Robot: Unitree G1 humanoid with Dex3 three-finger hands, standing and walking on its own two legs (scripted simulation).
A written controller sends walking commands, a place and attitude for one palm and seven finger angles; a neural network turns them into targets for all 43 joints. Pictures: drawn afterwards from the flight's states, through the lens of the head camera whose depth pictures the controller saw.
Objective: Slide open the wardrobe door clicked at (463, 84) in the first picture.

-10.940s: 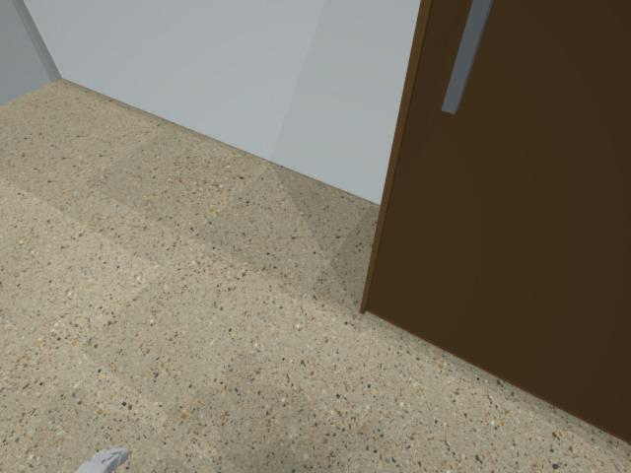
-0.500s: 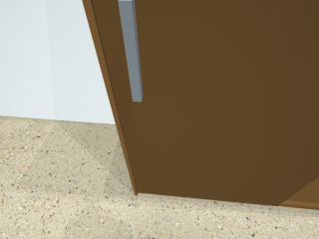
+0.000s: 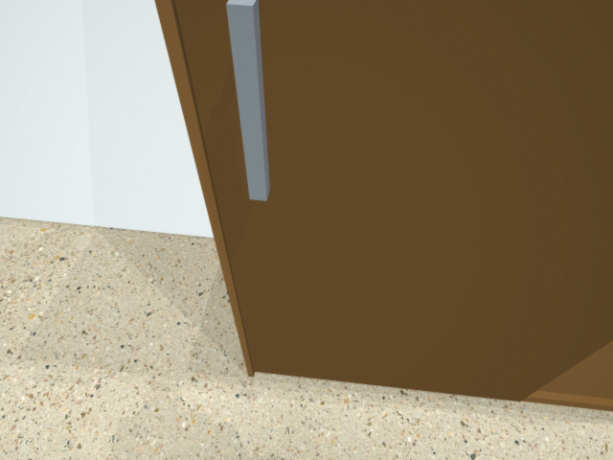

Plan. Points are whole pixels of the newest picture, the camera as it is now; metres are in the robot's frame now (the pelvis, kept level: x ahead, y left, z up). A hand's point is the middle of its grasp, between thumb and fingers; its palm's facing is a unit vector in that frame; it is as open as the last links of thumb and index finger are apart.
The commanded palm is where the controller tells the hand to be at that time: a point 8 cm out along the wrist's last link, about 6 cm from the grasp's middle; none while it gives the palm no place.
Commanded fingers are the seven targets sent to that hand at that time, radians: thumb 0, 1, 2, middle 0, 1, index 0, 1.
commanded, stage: look again from close up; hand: left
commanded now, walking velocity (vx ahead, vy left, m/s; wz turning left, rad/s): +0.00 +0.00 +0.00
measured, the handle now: (256, 108) +0.45 +0.10 +0.24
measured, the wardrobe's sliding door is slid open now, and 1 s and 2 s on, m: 0.00 0.00 0.00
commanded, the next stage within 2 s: raise the hand with hooked fingers in 0.72 s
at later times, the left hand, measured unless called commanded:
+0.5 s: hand out of the picture -0.01 +0.17 -0.17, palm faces +0.01 -0.98 -0.20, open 7.4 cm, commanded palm none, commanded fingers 0.00 0.90 0.90 -0.20 -0.30 -0.20 -0.30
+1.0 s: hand (172, 409) +0.18 +0.18 +0.00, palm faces +0.22 -0.97 -0.13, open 7.6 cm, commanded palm +0.10 +0.22 -0.03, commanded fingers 0.00 0.67 0.80 -0.22 -0.45 -0.22 -0.45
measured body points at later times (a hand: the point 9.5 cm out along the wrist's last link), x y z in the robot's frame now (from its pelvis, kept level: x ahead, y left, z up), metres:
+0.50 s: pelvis +0.00 -0.01 +0.00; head +0.01 -0.01 +0.45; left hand +0.00 +0.22 -0.16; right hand +0.02 -0.24 -0.16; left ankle +0.01 +0.10 -0.74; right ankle -0.06 -0.12 -0.74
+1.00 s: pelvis -0.02 -0.01 -0.01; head -0.02 -0.03 +0.44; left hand +0.16 +0.23 +0.01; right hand +0.09 -0.25 -0.13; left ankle +0.01 +0.10 -0.74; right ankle -0.06 -0.12 -0.74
